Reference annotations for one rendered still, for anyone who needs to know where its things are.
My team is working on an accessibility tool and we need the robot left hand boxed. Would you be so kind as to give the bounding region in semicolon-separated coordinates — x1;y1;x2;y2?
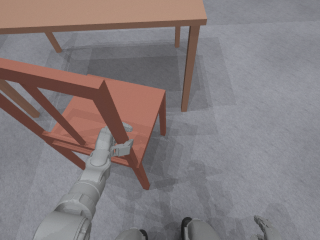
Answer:
94;122;134;157

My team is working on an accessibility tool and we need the robot right foot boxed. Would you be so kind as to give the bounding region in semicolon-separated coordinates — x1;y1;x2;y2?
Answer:
181;217;192;240

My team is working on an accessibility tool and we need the robot right hand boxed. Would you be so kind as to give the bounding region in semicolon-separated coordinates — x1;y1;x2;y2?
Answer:
250;215;283;240

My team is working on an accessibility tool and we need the left robot forearm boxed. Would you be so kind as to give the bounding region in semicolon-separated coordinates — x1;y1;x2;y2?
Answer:
32;149;111;240

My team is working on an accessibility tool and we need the table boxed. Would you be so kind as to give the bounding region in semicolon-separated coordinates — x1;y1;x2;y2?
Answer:
0;0;207;118

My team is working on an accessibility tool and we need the right robot thigh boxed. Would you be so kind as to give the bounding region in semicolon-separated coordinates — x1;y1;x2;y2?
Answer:
184;221;221;240

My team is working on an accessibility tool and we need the chair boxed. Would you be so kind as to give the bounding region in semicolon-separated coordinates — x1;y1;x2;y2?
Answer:
0;58;166;190

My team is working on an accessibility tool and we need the left robot upper arm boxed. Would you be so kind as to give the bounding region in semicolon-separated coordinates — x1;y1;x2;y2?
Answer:
35;211;92;240

